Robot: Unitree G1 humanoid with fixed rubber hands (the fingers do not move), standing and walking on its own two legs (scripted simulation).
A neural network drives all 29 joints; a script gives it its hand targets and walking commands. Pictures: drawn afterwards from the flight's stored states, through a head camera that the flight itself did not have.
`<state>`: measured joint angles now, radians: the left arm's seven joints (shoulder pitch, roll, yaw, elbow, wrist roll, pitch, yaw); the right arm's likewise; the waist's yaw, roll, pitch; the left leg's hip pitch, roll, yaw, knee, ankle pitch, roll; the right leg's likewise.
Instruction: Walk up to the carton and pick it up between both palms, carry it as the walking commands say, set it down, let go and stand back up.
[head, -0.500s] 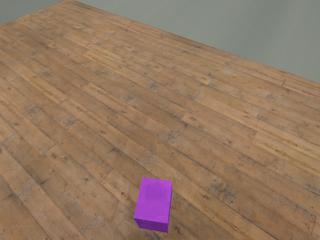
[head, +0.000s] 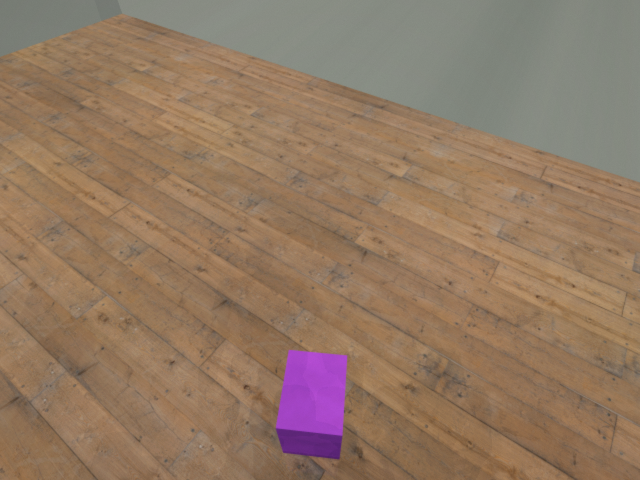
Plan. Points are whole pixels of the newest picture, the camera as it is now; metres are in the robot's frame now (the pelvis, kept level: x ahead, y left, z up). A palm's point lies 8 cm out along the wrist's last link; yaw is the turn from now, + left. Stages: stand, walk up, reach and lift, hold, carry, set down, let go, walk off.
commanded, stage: walk up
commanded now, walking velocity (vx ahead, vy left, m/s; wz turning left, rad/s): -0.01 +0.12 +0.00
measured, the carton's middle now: (314, 405) +0.44 +0.03 -0.64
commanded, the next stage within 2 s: none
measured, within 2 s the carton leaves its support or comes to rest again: neither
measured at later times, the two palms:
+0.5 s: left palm out of the picture -0.03 +0.24 -0.14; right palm out of the picture -0.05 -0.16 -0.13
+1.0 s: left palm out of the picture -0.07 +0.25 -0.14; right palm out of the picture -0.04 -0.15 -0.13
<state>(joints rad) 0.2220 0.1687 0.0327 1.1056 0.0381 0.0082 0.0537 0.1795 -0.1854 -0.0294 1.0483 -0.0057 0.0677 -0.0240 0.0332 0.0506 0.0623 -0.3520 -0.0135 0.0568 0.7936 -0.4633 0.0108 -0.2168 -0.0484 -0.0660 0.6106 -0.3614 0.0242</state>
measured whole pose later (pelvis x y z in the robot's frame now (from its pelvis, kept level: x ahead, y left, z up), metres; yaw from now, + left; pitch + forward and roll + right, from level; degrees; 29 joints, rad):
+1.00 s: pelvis -0.03 +0.06 +0.02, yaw -2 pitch -2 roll +0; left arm 0.35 0.10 -0.01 1.17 0.01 0.00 0.04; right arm 0.27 -0.10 -0.02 1.16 -0.02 0.00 -0.04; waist 0.01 -0.03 0.01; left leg -0.20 -0.06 0.12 0.40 -0.17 0.10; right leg -0.12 -0.04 0.00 0.43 -0.26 0.04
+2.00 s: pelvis +0.08 +0.10 +0.01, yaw -1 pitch -1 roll +0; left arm 0.21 0.15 0.03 1.09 0.01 0.00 0.06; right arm 0.27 -0.11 -0.01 1.13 -0.01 -0.01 -0.05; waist -0.03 -0.02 0.02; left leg -0.15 -0.03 0.13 0.46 -0.29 0.08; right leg -0.10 -0.02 -0.08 0.44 -0.32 0.01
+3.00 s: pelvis +0.03 +0.03 +0.01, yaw -1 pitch -2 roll -1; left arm 0.24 0.13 0.03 1.13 0.01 0.01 0.04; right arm 0.28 -0.12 0.00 1.13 -0.01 0.02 -0.03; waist 0.00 0.00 0.02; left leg -0.18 0.04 0.04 0.52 -0.31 0.00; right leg -0.20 0.00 -0.10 0.47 -0.24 -0.02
